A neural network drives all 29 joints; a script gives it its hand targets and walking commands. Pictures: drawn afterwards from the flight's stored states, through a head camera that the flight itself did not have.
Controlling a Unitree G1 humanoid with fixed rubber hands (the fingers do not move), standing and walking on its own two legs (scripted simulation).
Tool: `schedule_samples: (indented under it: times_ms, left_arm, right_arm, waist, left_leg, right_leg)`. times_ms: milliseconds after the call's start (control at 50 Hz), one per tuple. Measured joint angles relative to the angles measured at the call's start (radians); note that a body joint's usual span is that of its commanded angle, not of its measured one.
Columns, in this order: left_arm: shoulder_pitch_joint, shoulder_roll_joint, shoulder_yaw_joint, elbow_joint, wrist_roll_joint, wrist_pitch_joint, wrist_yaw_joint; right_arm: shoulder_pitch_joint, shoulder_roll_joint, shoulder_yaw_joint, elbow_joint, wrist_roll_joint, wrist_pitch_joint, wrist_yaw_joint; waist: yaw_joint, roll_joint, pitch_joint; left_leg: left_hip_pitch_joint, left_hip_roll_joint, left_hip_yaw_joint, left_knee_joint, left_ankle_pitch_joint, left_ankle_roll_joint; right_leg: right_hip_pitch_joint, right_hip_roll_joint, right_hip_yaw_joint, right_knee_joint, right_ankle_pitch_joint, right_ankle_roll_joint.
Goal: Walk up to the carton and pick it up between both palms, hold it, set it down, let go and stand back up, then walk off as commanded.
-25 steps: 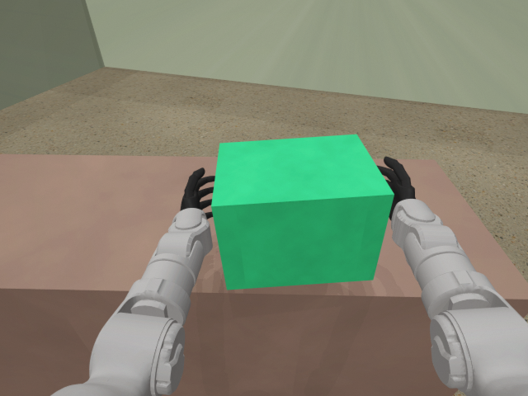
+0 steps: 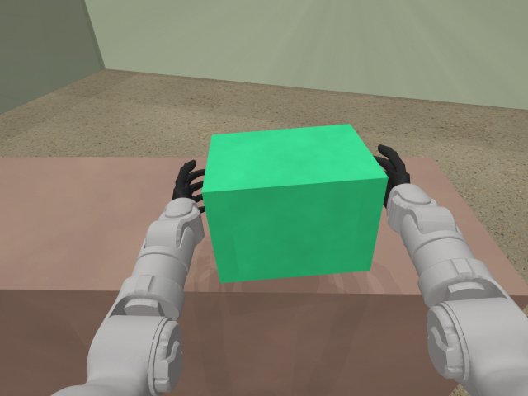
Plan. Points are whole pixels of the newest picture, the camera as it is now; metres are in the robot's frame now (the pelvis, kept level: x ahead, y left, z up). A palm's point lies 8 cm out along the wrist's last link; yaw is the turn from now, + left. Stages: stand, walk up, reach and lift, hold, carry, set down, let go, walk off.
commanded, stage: reach and lift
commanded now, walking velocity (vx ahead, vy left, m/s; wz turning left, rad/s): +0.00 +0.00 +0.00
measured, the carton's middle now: (288, 200) +0.41 +0.00 +0.14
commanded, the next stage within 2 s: hold in 0.64 s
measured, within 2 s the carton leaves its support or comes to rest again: neither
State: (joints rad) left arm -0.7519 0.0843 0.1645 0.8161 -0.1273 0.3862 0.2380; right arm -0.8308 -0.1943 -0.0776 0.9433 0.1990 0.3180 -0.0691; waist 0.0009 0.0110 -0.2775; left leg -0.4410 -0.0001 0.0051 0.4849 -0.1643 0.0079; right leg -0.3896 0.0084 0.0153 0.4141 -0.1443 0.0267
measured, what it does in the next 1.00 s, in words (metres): stands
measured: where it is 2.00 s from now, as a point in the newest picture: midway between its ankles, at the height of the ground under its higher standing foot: outside the picture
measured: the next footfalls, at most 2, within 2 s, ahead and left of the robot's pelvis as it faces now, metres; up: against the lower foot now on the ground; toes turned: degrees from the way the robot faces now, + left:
none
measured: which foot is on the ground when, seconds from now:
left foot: down 0.00-1.00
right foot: down 0.00-1.00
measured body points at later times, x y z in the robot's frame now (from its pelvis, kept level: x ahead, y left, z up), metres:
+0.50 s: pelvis +0.01 +0.01 +0.00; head -0.04 +0.02 +0.45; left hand +0.40 +0.19 +0.16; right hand +0.42 -0.15 +0.19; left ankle +0.05 +0.10 -0.74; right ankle +0.04 -0.14 -0.74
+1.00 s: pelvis +0.00 +0.01 +0.00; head -0.07 +0.02 +0.45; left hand +0.38 +0.19 +0.17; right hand +0.41 -0.14 +0.20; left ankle +0.05 +0.10 -0.74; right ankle +0.04 -0.14 -0.74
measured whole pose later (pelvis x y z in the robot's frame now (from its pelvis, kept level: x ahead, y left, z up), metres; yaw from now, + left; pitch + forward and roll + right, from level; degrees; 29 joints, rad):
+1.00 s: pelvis +0.00 +0.01 +0.00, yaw +0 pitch +3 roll -2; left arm -0.68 0.07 0.23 0.57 -0.04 0.56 0.20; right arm -0.83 -0.17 -0.08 0.82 0.22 0.43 -0.10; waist 0.00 0.01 -0.25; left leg -0.36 0.00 0.00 0.48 -0.17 0.01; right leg -0.28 0.01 0.02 0.35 -0.12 0.03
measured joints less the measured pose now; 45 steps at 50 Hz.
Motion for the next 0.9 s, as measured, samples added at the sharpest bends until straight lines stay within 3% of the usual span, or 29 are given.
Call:
schedule_samples:
  times_ms: [360,900]
  left_arm:
    - [0.075,-0.001,0.027,-0.187,0.045,0.097,-0.018]
    - [0.075,-0.012,0.054,-0.246,0.087,0.170,-0.032]
  right_arm:
    - [0.000,0.022,0.000,-0.100,0.021,0.073,-0.023]
    - [0.000,0.024,0.000,-0.124,0.024,0.110,-0.027]
  waist:
    - [0.000,0.000,0.020]
    - [0.000,0.000,0.028]
  left_leg:
    - [0.045,0.000,-0.001,-0.008,-0.018,0.000]
    - [0.080,0.000,-0.002,-0.008,-0.014,0.000]
  right_leg:
    - [0.062,0.000,0.000,-0.044,0.001,0.000]
    - [0.105,0.000,0.000,-0.063,0.016,0.000]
